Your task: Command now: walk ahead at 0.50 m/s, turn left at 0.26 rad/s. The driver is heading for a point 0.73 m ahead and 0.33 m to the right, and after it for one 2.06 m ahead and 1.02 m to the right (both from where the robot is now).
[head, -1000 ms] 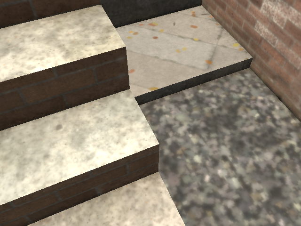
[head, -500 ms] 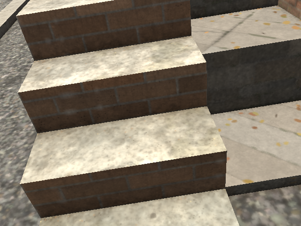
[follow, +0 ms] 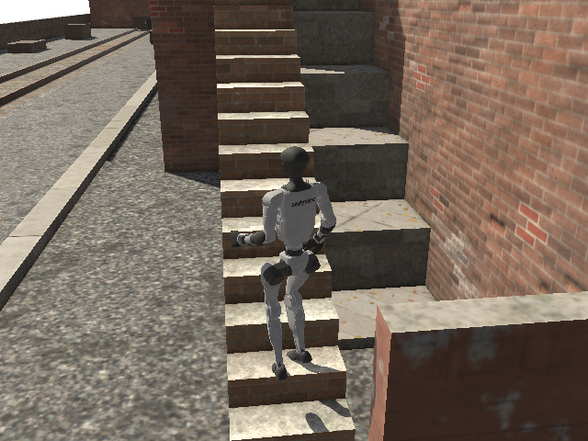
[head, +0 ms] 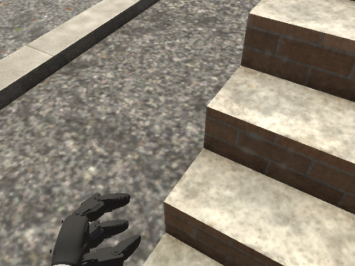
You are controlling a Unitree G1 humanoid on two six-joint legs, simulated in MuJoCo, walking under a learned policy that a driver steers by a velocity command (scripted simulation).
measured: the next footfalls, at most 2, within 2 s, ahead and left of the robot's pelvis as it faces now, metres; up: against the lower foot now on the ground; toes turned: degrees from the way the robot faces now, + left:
left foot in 0.34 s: +0.15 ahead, +0.09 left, +0.00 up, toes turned -9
right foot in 0.76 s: +0.17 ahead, -0.19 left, +0.19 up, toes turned -46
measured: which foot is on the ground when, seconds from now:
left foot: up 0.00-0.32, down 0.34-0.78, up 0.80-1.00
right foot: down 0.00-0.34, up 0.36-0.74, down 0.76-1.00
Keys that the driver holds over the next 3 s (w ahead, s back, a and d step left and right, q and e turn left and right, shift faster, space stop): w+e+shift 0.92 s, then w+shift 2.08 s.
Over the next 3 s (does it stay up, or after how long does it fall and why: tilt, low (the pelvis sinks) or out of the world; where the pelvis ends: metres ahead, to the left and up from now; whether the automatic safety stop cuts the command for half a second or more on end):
stays up -0.60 0.73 -0.59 its command is cut before an obstacle after 0.4 s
